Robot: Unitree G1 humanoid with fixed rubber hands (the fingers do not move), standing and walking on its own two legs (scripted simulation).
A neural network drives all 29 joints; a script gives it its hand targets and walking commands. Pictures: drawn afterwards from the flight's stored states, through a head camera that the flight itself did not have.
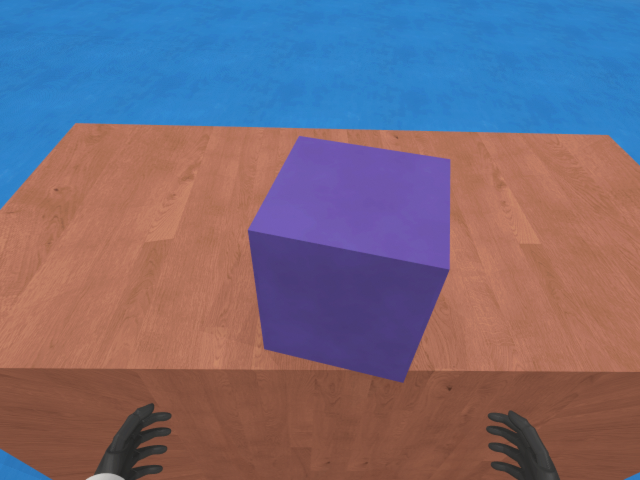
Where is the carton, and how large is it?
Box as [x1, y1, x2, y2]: [248, 136, 449, 382]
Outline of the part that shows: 299,136 248,229 264,348 402,382 449,269 449,159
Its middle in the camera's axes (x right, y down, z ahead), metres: +0.05 +0.03 +0.56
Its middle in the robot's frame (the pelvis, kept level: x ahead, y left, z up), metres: +0.41 -0.04 +0.06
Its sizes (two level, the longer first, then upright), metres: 0.210 0.200 0.250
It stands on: a pedestal, 0.72 m high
